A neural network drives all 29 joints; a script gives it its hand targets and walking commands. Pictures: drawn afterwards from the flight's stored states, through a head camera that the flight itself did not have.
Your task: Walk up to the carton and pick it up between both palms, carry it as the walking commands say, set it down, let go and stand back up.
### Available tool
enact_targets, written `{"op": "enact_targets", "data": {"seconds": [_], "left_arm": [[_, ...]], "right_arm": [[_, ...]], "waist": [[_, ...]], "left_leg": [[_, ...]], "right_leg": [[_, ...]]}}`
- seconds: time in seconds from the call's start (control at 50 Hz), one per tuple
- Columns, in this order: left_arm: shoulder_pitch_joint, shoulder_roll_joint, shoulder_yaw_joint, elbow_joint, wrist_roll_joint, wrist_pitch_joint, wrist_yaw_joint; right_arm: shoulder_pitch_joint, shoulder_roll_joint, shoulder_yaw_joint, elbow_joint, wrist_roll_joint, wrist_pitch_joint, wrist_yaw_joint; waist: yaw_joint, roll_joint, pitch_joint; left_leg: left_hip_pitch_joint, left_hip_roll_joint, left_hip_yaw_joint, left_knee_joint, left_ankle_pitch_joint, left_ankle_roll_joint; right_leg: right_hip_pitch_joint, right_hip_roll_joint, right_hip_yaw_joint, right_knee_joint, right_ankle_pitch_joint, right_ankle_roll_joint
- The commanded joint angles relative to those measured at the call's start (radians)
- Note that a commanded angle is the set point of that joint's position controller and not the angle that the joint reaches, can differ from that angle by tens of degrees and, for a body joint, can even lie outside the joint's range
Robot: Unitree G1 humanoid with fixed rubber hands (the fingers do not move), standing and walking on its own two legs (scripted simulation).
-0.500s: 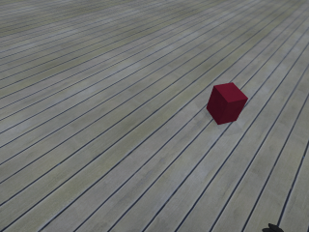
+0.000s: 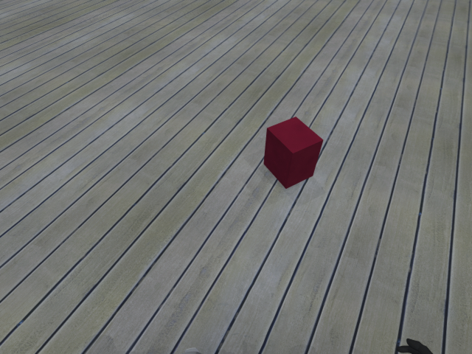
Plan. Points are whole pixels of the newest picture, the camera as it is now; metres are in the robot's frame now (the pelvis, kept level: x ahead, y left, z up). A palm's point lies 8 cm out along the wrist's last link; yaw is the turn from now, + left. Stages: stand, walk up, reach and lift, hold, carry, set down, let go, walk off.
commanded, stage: walk up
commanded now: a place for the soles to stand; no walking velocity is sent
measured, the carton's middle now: (290, 152) +1.18 -0.30 -0.61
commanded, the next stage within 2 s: none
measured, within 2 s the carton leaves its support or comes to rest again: neither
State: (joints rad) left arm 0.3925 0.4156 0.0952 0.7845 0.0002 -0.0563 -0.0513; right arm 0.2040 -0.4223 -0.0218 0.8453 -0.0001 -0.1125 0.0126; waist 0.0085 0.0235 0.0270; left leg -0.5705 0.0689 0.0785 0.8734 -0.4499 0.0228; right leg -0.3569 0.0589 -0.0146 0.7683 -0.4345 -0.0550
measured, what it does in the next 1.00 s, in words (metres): walks ahead: left foot, then right foot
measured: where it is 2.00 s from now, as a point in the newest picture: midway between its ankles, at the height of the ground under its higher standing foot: (279, 271)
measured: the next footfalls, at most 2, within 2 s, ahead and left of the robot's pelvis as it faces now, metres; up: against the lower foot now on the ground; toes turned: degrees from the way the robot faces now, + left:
left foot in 0.04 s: +0.16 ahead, +0.11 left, +0.00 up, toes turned +5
right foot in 0.36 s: +0.21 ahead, -0.19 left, +0.00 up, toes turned -10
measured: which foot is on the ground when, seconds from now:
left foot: up 0.00-0.02, down 0.04-0.36, up 0.38-0.64, down 0.66-1.00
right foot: down 0.00-0.06, up 0.08-0.34, down 0.36-0.70, up 0.72-0.98, down 1.00-1.00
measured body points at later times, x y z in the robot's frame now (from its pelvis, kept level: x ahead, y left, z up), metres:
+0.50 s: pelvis +0.16 -0.07 +0.00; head +0.17 -0.09 +0.45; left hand +0.28 +0.25 -0.08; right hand +0.23 -0.40 -0.11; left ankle +0.17 +0.06 -0.66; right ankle +0.17 -0.18 -0.71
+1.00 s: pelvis +0.31 -0.12 +0.00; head +0.30 -0.12 +0.45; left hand +0.49 +0.18 -0.08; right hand +0.34 -0.45 -0.10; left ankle +0.34 +0.02 -0.71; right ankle +0.34 -0.24 -0.71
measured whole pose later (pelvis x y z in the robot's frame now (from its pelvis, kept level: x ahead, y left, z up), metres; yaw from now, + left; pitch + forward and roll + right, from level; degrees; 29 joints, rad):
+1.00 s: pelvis +0.31 -0.12 +0.00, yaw -14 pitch -2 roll +2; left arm 0.27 0.43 0.10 0.79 0.00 -0.10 -0.05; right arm 0.25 -0.42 -0.02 0.81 0.00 -0.09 0.04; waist 0.00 -0.01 0.02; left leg -0.29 0.10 0.14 0.75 -0.42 0.02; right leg -0.42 -0.03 0.00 0.75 -0.37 -0.04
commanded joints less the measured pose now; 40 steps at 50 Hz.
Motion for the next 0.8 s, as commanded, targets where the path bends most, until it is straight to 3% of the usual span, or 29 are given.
{"op": "enact_targets", "data": {"seconds": [0.0,0.02,0.04,0.06,0.08,0.1,0.14,0.18,0.22,0.24,0.26,0.28,0.3,0.32,0.34,0.36,0.38,0.42,0.44,0.48,0.52,0.58,0.62,0.64,0.66,0.68,0.7,0.72,0.78], "left_arm": [[-0.123,0.163,0.008,-0.138,-0.007,-0.032,0.010],[-0.081,0.086,-0.004,-0.141,-0.002,-0.040,0.004],[-0.078,0.210,0.034,-0.114,0.017,-0.032,0.010],[-0.064,0.265,0.049,-0.084,0.027,-0.024,0.006],[-0.064,0.271,0.049,-0.077,0.028,-0.023,-0.001],[-0.084,0.250,0.047,-0.079,0.031,-0.023,-0.007],[-0.098,0.233,0.053,-0.062,0.023,-0.018,-0.019],[-0.137,0.221,0.059,-0.074,0.010,-0.018,-0.030],[-0.123,0.232,0.067,-0.057,0.009,-0.018,-0.039],[-0.098,0.230,0.067,-0.043,0.004,-0.017,-0.042],[-0.038,0.211,0.071,-0.018,0.005,-0.016,-0.043],[0.060,0.205,0.081,0.022,0.003,-0.018,-0.037],[0.156,0.251,0.103,0.074,0.011,-0.027,-0.023],[0.212,0.347,0.134,0.069,0.024,-0.037,-0.002],[0.150,0.414,0.122,0.008,0.014,-0.049,0.015],[0.055,0.382,0.103,-0.025,-0.003,-0.052,0.018],[0.017,0.342,0.091,-0.034,-0.015,-0.050,0.024],[-0.002,0.315,0.078,-0.038,-0.006,-0.054,0.033],[0.013,0.286,0.068,-0.047,-0.006,-0.056,0.037],[0.058,0.276,0.062,-0.043,0.001,-0.058,0.041],[0.052,0.289,0.064,-0.054,0.006,-0.060,0.042],[-0.014,0.280,0.052,-0.073,0.000,-0.057,0.040],[-0.092,0.231,0.023,-0.102,-0.003,-0.057,0.033],[-0.070,0.148,0.005,-0.112,-0.009,-0.062,0.027],[-0.054,0.148,0.011,-0.109,-0.005,-0.061,0.030],[-0.067,0.265,0.036,-0.076,0.010,-0.054,0.034],[-0.071,0.277,0.040,-0.058,0.014,-0.047,0.028],[-0.079,0.272,0.043,-0.051,0.019,-0.046,0.021],[-0.084,0.235,0.046,-0.034,0.012,-0.046,0.002]], "right_arm": [[0.229,-0.262,-0.114,-0.017,-0.035,-0.046,-0.017],[0.300,-0.369,-0.141,-0.020,-0.042,-0.050,-0.024],[0.218,-0.395,-0.141,-0.060,-0.013,-0.043,-0.022],[0.159,-0.362,-0.130,-0.072,-0.001,-0.043,-0.020],[0.138,-0.324,-0.125,-0.074,0.003,-0.040,-0.020],[0.114,-0.318,-0.123,-0.069,-0.007,-0.037,-0.020],[0.069,-0.308,-0.114,-0.071,-0.016,-0.035,-0.011],[0.070,-0.323,-0.114,-0.080,-0.021,-0.031,-0.003],[0.019,-0.350,-0.124,-0.097,-0.028,-0.030,0.005],[-0.001,-0.341,-0.124,-0.100,-0.031,-0.027,0.011],[-0.060,-0.344,-0.121,-0.118,-0.031,-0.020,0.016],[-0.115,-0.314,-0.114,-0.126,-0.031,-0.011,0.019],[-0.078,-0.242,-0.092,-0.116,-0.043,0.001,0.020],[-0.042,-0.163,-0.067,-0.140,-0.029,0.002,0.023],[-0.077,-0.153,-0.058,-0.171,-0.013,0.003,0.016],[-0.113,-0.248,-0.083,-0.166,-0.008,0.009,0.009],[-0.103,-0.259,-0.091,-0.139,-0.010,0.005,0.012],[-0.022,-0.237,-0.089,-0.121,-0.007,-0.005,0.011],[-0.011,-0.231,-0.090,-0.107,0.000,-0.001,0.012],[-0.044,-0.213,-0.081,-0.123,-0.006,0.001,0.014],[-0.056,-0.202,-0.074,-0.132,-0.007,-0.004,0.019],[-0.011,-0.201,-0.080,-0.107,-0.015,-0.016,0.023],[0.156,-0.225,-0.101,-0.045,-0.027,-0.027,0.014],[0.275,-0.319,-0.127,-0.022,-0.037,-0.036,0.003],[0.263,-0.391,-0.144,-0.059,-0.035,-0.033,0.002],[0.204,-0.385,-0.144,-0.087,-0.010,-0.030,0.003],[0.174,-0.354,-0.134,-0.087,0.000,-0.026,0.003],[0.141,-0.329,-0.130,-0.090,0.002,-0.023,0.002],[0.090,-0.312,-0.116,-0.081,-0.016,-0.013,0.008]], "waist": [[-0.136,0.033,-0.168],[-0.163,0.290,-0.223],[-0.143,0.164,-0.160],[-0.116,0.052,-0.095],[-0.091,0.032,-0.052],[-0.078,0.077,0.005],[-0.050,0.113,0.105],[-0.056,0.133,0.169],[-0.035,0.180,0.133],[-0.016,0.182,0.095],[0.034,0.177,0.059],[0.099,0.090,0.041],[0.127,-0.103,-0.012],[0.160,-0.368,-0.011],[0.128,-0.411,0.037],[0.080,-0.166,0.054],[0.063,-0.092,0.047],[0.043,-0.132,-0.012],[0.038,-0.120,-0.053],[0.055,-0.143,-0.070],[0.059,-0.180,-0.073],[0.009,-0.136,-0.080],[-0.092,-0.089,-0.139],[-0.145,0.181,-0.201],[-0.138,0.260,-0.171],[-0.137,0.124,-0.127],[-0.114,0.054,-0.051],[-0.091,0.042,0.014],[-0.055,0.096,0.128]], "left_leg": [[0.576,0.062,-0.125,-0.356,0.185,0.091],[0.745,0.357,-0.551,-0.535,-0.190,0.159],[0.710,0.435,-0.743,-0.642,-0.402,0.233],[0.663,0.420,-0.678,-0.615,-0.406,0.245],[0.598,0.386,-0.576,-0.600,-0.347,0.235],[0.543,0.365,-0.489,-0.609,-0.291,0.233],[0.377,0.309,-0.339,-0.641,-0.223,0.211],[0.267,0.318,-0.266,-0.652,-0.194,0.222],[0.237,0.321,-0.201,-0.637,-0.212,0.214],[0.218,0.293,-0.144,-0.613,-0.185,0.196],[0.148,0.267,-0.069,-0.572,-0.173,0.167],[0.082,0.234,-0.015,-0.454,-0.163,0.139],[0.035,0.158,0.062,-0.182,-0.120,0.113],[-0.163,0.050,0.139,0.214,-0.002,0.055],[-0.358,-0.046,0.016,0.354,-0.073,0.005],[-0.334,0.005,-0.098,0.353,-0.021,0.007],[-0.285,0.019,-0.096,0.358,0.031,0.008],[-0.212,0.044,-0.100,0.261,0.024,0.000],[-0.185,0.042,-0.087,0.221,0.010,-0.004],[-0.191,0.046,-0.079,0.114,-0.042,-0.004],[-0.166,0.047,-0.069,0.019,0.010,-0.002],[0.034,0.007,0.003,-0.132,0.124,0.022],[0.405,-0.035,0.023,-0.261,0.187,0.058],[0.599,0.160,-0.297,-0.416,-0.032,0.122],[0.681,0.375,-0.686,-0.598,-0.349,0.221],[0.687,0.390,-0.742,-0.613,-0.440,0.269],[0.578,0.393,-0.675,-0.615,-0.444,0.274],[0.507,0.360,-0.585,-0.621,-0.397,0.260],[0.281,0.276,-0.349,-0.628,-0.248,0.225]], "right_leg": [[-0.223,-0.148,0.210,0.075,0.400,-0.096],[-0.444,0.001,0.095,0.364,0.060,-0.016],[-0.513,-0.008,0.130,0.460,-0.065,0.002],[-0.518,-0.072,0.146,0.495,-0.018,0.008],[-0.504,-0.100,0.130,0.485,0.027,0.011],[-0.498,-0.133,0.114,0.439,0.031,0.022],[-0.401,-0.154,0.103,0.325,0.037,0.030],[-0.330,-0.169,0.074,0.198,-0.006,0.042],[-0.220,-0.182,0.067,0.095,-0.021,0.046],[-0.148,-0.166,0.027,0.037,0.024,0.040],[0.007,-0.143,-0.019,-0.045,0.061,0.032],[0.165,-0.109,-0.068,-0.150,0.157,0.028],[0.281,-0.030,-0.089,-0.181,0.118,0.035],[0.393,-0.161,0.281,-0.371,-0.140,-0.043],[0.342,-0.370,0.774,-0.573,-0.144,-0.136],[0.320,-0.385,0.740,-0.538,-0.105,-0.166],[0.280,-0.365,0.679,-0.489,-0.043,-0.160],[0.295,-0.338,0.533,-0.363,0.283,-0.185],[0.307,-0.313,0.466,-0.332,0.399,-0.179],[0.313,-0.324,0.442,-0.299,0.433,-0.214],[0.284,-0.341,0.447,-0.302,0.427,-0.233],[0.136,-0.327,0.371,-0.253,0.421,-0.199],[-0.088,-0.238,0.242,-0.068,0.415,-0.131],[-0.281,-0.108,0.121,0.275,0.334,-0.066],[-0.514,0.007,0.046,0.420,-0.039,-0.009],[-0.551,-0.045,0.114,0.485,-0.072,0.007],[-0.545,-0.089,0.122,0.499,-0.032,0.013],[-0.528,-0.122,0.105,0.463,0.011,0.018],[-0.354,-0.143,0.058,0.244,0.001,0.037]]}}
